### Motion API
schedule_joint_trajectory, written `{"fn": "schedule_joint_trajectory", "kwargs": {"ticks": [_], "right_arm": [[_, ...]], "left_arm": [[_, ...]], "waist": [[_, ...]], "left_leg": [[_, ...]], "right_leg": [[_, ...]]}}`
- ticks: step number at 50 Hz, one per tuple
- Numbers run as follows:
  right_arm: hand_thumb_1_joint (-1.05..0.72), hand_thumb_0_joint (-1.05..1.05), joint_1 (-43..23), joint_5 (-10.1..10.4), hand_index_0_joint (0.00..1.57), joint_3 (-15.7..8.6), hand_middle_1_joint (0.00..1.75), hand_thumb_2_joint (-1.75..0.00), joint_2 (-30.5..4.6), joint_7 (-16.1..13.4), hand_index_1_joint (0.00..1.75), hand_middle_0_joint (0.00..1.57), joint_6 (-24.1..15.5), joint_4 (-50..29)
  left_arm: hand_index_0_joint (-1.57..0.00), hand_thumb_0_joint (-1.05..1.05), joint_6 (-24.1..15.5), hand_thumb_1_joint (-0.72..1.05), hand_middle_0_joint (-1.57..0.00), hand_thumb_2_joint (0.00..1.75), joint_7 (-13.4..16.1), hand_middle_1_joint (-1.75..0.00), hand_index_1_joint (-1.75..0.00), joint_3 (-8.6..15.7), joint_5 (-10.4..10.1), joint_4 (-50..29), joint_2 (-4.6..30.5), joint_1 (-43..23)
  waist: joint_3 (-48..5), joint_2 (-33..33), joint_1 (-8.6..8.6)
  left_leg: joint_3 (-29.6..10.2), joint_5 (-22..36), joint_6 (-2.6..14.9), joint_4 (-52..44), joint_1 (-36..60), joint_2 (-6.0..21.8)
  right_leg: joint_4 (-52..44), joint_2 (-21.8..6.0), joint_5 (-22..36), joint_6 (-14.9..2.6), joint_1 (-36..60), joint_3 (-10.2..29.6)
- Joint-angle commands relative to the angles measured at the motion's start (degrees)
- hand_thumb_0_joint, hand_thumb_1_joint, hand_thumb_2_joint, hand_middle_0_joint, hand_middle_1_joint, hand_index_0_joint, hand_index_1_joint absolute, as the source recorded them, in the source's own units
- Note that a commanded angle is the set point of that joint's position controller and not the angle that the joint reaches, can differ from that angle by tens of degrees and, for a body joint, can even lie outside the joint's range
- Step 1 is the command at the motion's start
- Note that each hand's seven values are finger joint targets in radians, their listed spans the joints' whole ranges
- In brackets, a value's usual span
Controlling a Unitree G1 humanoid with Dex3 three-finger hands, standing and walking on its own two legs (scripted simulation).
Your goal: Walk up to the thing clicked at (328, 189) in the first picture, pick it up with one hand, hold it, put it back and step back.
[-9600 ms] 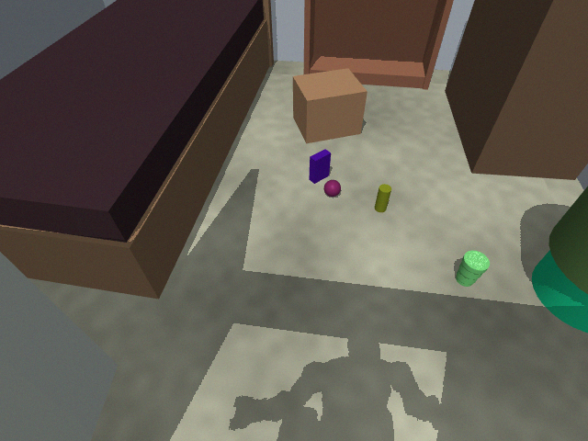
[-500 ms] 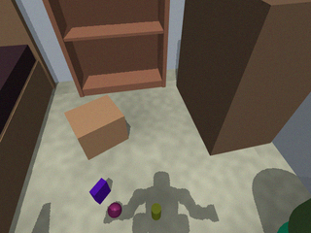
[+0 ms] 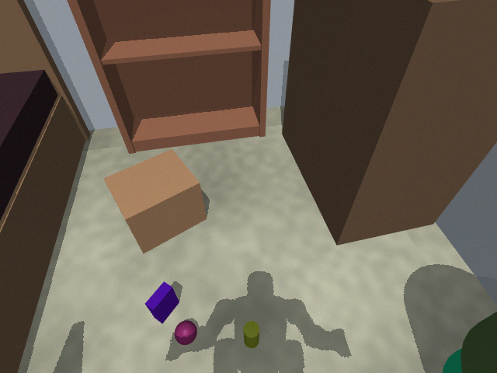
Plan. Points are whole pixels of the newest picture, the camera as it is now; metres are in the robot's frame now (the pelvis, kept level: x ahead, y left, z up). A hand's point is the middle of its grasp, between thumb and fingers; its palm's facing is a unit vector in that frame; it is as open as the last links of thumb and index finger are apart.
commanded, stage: walk up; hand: left
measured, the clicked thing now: (185, 332) +0.41 +0.26 -0.74
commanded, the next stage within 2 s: stand in 1.48 s
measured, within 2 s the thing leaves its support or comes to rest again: neither
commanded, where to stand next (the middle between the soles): +0.03 +0.01 m, yaw +2 degrees
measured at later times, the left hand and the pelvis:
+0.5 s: hand out of the picture +0.08 +0.24 -0.14, palm faces -0.03 -0.91 -0.42, open 7.4 cm; pelvis +0.01 -0.04 -0.01, yaw -1 degrees
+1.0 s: hand out of the picture +0.05 +0.28 -0.17, palm faces +0.07 -0.92 -0.38, open 7.4 cm; pelvis -0.01 +0.01 -0.02, yaw +3 degrees
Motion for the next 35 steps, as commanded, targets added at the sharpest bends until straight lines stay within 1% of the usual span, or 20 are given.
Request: {"fn": "schedule_joint_trajectory", "kwargs": {"ticks": [1,8,9,10,11,12,13,14,16,17,18,19,20,21,22,23,25,28,31,35], "right_arm": [[-0.90,0.00,-2.2,0.0,0.20,-2.6,0.30,-0.90,-12.3,-1.0,0.30,0.20,-1.5,-4.1],[-0.90,0.00,-2.3,0.0,0.20,-2.4,0.30,-0.90,-11.8,-0.9,0.30,0.20,-1.4,-4.1],[-0.90,0.00,2.4,0.0,0.20,-3.9,0.30,-0.90,-14.7,-0.7,0.30,0.20,-1.8,-4.5],[-0.90,0.00,5.3,-0.2,0.20,-4.5,0.30,-0.90,-15.7,-0.7,0.30,0.20,-2.0,-3.9],[-0.90,0.00,7.9,-0.2,0.20,-5.4,0.30,-0.90,-17.5,-0.8,0.30,0.20,-2.1,-3.4],[-0.90,0.00,8.9,-0.4,0.20,-6.3,0.30,-0.90,-19.6,-0.7,0.30,0.20,-2.2,-4.0],[-0.90,0.00,7.3,-0.8,0.20,-7.0,0.30,-0.90,-20.9,-0.6,0.30,0.20,-2.6,-5.7],[-0.90,0.00,6.9,-1.1,0.20,-7.2,0.30,-0.90,-20.7,-0.8,0.30,0.20,-3.0,-6.8],[-0.90,0.00,4.3,-1.2,0.20,-6.6,0.30,-0.90,-19.3,-0.5,0.30,0.20,-3.4,-8.5],[-0.90,0.00,1.1,-1.1,0.20,-6.0,0.30,-0.90,-17.8,-0.3,0.30,0.20,-3.1,-9.5],[-0.90,0.00,-1.7,-0.6,0.20,-4.9,0.30,-0.90,-15.3,-0.1,0.30,0.20,-2.2,-10.2],[-0.90,0.00,-3.1,0.1,0.20,-3.3,0.30,-0.90,-10.3,0.0,0.30,0.20,-1.1,-10.7],[-0.90,0.00,-1.4,0.8,0.20,-2.1,0.30,-0.90,-6.3,-0.1,0.30,0.20,0.0,-11.5],[-0.90,0.00,1.5,0.8,0.20,-2.9,0.30,-0.90,-8.5,-0.5,0.30,0.20,1.3,-10.9],[-0.90,0.00,4.1,0.8,0.20,-3.9,0.30,-0.90,-11.2,-0.8,0.30,0.20,2.1,-9.4],[-0.90,0.00,5.2,0.7,0.20,-4.1,0.30,-0.90,-11.7,-0.9,0.30,0.20,2.7,-9.0],[-0.90,0.00,7.0,0.3,0.20,-4.8,0.30,-0.90,-12.5,-1.1,0.30,0.20,3.3,-8.9],[-0.90,0.00,6.8,-0.6,0.20,-5.2,0.30,-0.90,-13.5,-0.5,0.30,0.20,3.8,-10.6],[-0.90,0.00,4.4,-0.6,0.20,-5.3,0.30,-0.90,-12.7,0.0,0.30,0.20,3.8,-12.1],[-0.90,0.00,4.6,0.0,0.20,-5.1,0.30,-0.90,-11.9,0.4,0.30,0.20,3.1,-11.1]], "left_arm": [[-0.20,0.00,-1.5,0.90,-0.20,0.90,0.7,-0.30,-0.30,2.6,0.1,-3.8,12.6,-2.3],[-0.20,0.00,-1.6,0.90,-0.20,0.90,0.7,-0.30,-0.30,2.5,0.2,-4.0,12.4,-2.5],[-0.20,0.00,-1.5,0.90,-0.20,0.90,-0.1,-0.30,-0.30,3.9,0.9,-5.4,14.6,-1.5],[-0.20,0.00,-1.3,0.90,-0.20,0.90,-0.4,-0.30,-0.30,3.7,1.3,-5.9,13.6,-2.6],[-0.20,0.00,-1.1,0.90,-0.20,0.90,-0.9,-0.30,-0.30,3.4,1.6,-6.7,12.2,-3.5],[-0.20,0.00,-1.0,0.90,-0.20,0.90,-1.1,-0.30,-0.30,3.6,1.7,-7.1,11.6,-3.3],[-0.20,0.00,-1.0,0.90,-0.20,0.90,-1.1,-0.30,-0.30,4.1,2.0,-8.0,12.9,-2.5],[-0.20,0.00,-1.3,0.90,-0.20,0.90,-1.3,-0.30,-0.30,4.4,1.9,-9.1,13.5,-2.9],[-0.20,0.00,-2.1,0.90,-0.20,0.90,-1.9,-0.30,-0.30,4.5,1.3,-9.2,12.5,1.4],[-0.20,0.00,-2.6,0.90,-0.20,0.90,-1.8,-0.30,-0.30,4.3,1.1,-7.7,11.9,4.8],[-0.20,0.00,-3.2,0.90,-0.20,0.90,-1.3,-0.30,-0.30,4.1,1.1,-5.6,10.2,8.7],[-0.20,0.00,-3.5,0.90,-0.20,0.90,-0.4,-0.30,-0.30,4.1,1.4,-4.3,11.0,9.4],[-0.20,0.00,-3.9,0.90,-0.20,0.90,0.6,-0.30,-0.30,5.2,1.7,-5.2,16.3,9.0],[-0.20,0.00,-3.9,0.90,-0.20,0.90,1.4,-0.30,-0.30,5.2,1.8,-7.8,20.2,4.6],[-0.20,0.00,-3.7,0.90,-0.20,0.90,1.6,-0.30,-0.30,5.1,1.7,-9.0,19.9,1.0],[-0.20,0.00,-3.8,0.90,-0.20,0.90,2.0,-0.30,-0.30,5.0,1.2,-9.8,17.8,-0.2],[-0.20,0.00,-3.5,0.90,-0.20,0.90,2.7,-0.30,-0.30,4.8,0.5,-10.2,16.5,0.6],[-0.20,0.00,-3.7,0.90,-0.20,0.90,3.2,-0.30,-0.30,5.5,0.6,-10.6,17.3,5.4],[-0.20,0.00,-4.0,0.90,-0.20,0.90,3.2,-0.30,-0.30,5.5,1.0,-11.8,16.8,6.7],[-0.20,0.00,-3.3,0.90,-0.20,0.90,2.3,-0.30,-0.30,5.1,1.4,-13.9,16.5,2.0]], "waist": [[-3.4,0.3,-0.19],[-3.3,0.2,-0.23],[-5.6,-0.8,-1.27],[-4.0,1.3,-2.36],[-1.6,5.4,-3.41],[1.6,9.7,-3.63],[5.8,9.9,-2.94],[6.6,6.9,-2.67],[4.0,9.0,0.22],[1.2,8.7,2.01],[-1.5,8.2,4.10],[-1.0,2.4,4.20],[-0.2,-9.2,4.20],[-0.7,-6.3,2.18],[-1.0,-2.9,0.69],[-0.2,-2.3,0.23],[-1.5,-3.6,-0.28],[-4.7,-5.4,1.33],[-3.5,-7.0,2.57],[-2.4,-10.9,1.31]], "left_leg": [[-4.1,12.4,3.96,-1.5,4.4,4.7],[-3.8,11.2,3.78,-1.5,4.2,4.6],[-4.3,-0.6,6.39,1.3,7.5,3.7],[-8.1,-8.3,8.02,-0.8,9.8,6.1],[-15.0,-15.3,10.78,-5.1,12.2,10.3],[-22.9,-21.5,15.17,-11.3,8.3,17.3],[-28.2,-21.0,18.59,-14.3,3.7,22.3],[-28.2,-15.6,18.84,-13.5,2.2,22.6],[-21.0,-6.3,16.08,-9.3,2.2,19.2],[-14.6,-0.8,13.33,-5.5,-1.4,15.5],[-7.2,6.7,9.83,0.9,-5.7,10.7],[-1.9,7.8,5.17,8.6,-9.9,5.0],[-1.4,-4.9,0.99,17.0,-14.9,-2.2],[-7.9,-20.7,0.52,21.7,-13.1,-3.6],[-10.9,-23.3,0.92,28.1,-9.6,-2.1],[-12.1,-22.1,1.23,31.9,-12.5,-1.9],[-12.7,-18.2,1.53,35.5,-15.7,-1.5],[-11.3,-14.9,1.34,38.0,-19.4,-1.0],[-10.3,-14.0,0.70,32.5,-18.7,-0.2],[-4.5,-13.9,0.46,20.0,-10.5,0.0]], "right_leg": [[-3.6,-5.3,16.1,-2.13,-4.9,3.6],[-4.4,-5.8,15.7,-2.18,-5.4,4.4],[0.3,-3.8,2.0,-3.89,-7.5,3.2],[2.9,-3.2,-7.9,-4.31,-14.4,2.9],[7.9,-1.4,-15.1,-4.05,-22.0,1.8],[17.7,-0.2,-14.7,-3.12,-24.7,-1.6],[25.3,-3.2,-16.0,-2.54,-26.9,0.3],[24.9,-5.0,-16.4,-2.93,-27.1,2.8],[18.6,-7.2,-14.1,-3.08,-23.4,2.8],[11.6,-6.1,-9.7,-2.67,-15.0,0.3],[1.4,-3.0,-0.7,-1.45,-4.9,-3.4],[-5.4,-3.1,9.8,0.34,-0.8,-0.5],[-9.7,-13.3,19.4,-0.56,-1.5,13.9],[-11.2,-23.1,19.5,-6.55,-8.1,23.6],[-6.6,-23.5,21.6,-12.48,-10.6,21.4],[-3.6,-21.7,28.5,-13.02,-7.1,16.7],[-1.7,-17.8,34.5,-9.77,-3.4,9.6],[1.7,-18.3,41.0,-10.87,2.5,7.5],[1.6,-18.1,35.5,-11.79,0.2,6.5],[2.6,-16.1,24.5,-11.34,-7.9,4.0]]}}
